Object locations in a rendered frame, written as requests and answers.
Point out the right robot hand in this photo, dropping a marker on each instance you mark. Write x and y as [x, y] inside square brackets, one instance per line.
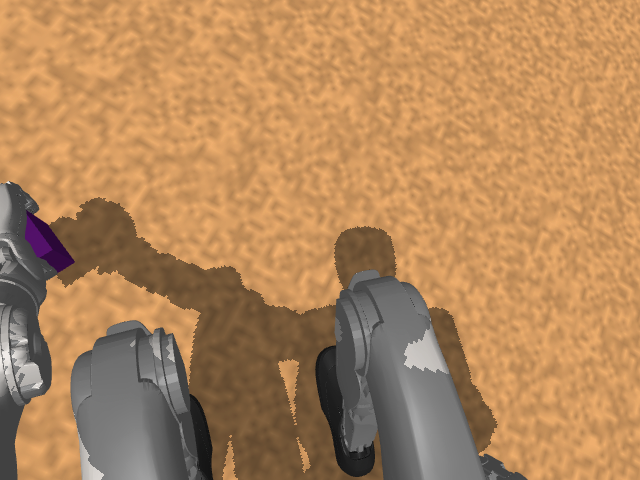
[495, 470]

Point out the left robot arm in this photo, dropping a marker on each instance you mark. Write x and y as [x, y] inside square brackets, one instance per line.
[25, 361]

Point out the right robot foot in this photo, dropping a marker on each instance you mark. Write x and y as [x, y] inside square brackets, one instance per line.
[352, 463]

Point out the cube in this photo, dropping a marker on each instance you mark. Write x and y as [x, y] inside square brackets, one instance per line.
[45, 243]

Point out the left robot foot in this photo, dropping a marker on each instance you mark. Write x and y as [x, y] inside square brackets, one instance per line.
[203, 440]

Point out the left robot hand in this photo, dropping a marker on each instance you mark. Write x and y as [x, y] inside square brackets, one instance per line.
[13, 217]

